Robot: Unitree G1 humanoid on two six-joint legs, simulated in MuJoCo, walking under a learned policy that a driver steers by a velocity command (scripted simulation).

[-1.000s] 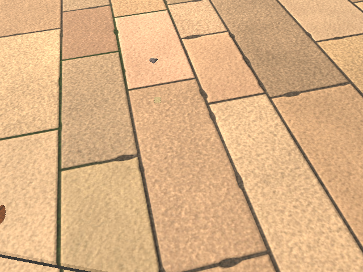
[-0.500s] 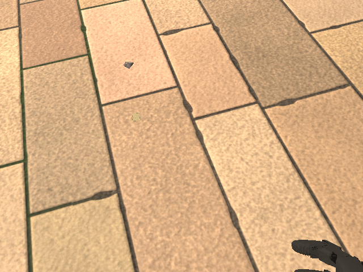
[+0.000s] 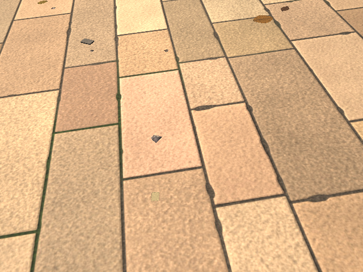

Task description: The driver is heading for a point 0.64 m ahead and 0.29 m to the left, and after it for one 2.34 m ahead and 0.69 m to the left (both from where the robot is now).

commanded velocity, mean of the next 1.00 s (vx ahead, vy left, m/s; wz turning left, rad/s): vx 0.50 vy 0.00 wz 0.53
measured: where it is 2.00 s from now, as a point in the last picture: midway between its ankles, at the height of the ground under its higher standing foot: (110, 180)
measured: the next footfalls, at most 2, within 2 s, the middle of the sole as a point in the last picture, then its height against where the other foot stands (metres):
left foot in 0.32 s outside the picture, level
right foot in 0.76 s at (209, 243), level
